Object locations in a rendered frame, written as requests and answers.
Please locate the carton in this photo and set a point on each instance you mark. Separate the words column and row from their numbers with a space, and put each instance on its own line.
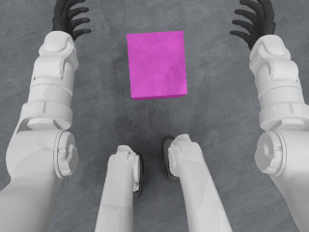
column 156, row 64

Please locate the left robot upper arm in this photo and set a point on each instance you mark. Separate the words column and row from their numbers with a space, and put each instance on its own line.
column 38, row 162

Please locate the robot right forearm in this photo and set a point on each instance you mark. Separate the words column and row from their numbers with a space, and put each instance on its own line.
column 278, row 86

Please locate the robot left hand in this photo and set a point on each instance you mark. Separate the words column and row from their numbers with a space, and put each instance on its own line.
column 62, row 19

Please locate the robot left forearm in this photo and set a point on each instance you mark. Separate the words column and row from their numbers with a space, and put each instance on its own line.
column 51, row 87

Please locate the robot right hand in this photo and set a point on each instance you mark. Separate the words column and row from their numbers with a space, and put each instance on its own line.
column 263, row 21

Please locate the left robot thigh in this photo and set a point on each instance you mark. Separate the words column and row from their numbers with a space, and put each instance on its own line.
column 115, row 213

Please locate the right robot upper arm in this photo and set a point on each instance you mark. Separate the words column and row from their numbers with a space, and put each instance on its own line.
column 284, row 156

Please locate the robot right shin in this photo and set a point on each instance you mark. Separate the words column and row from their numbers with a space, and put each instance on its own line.
column 183, row 137

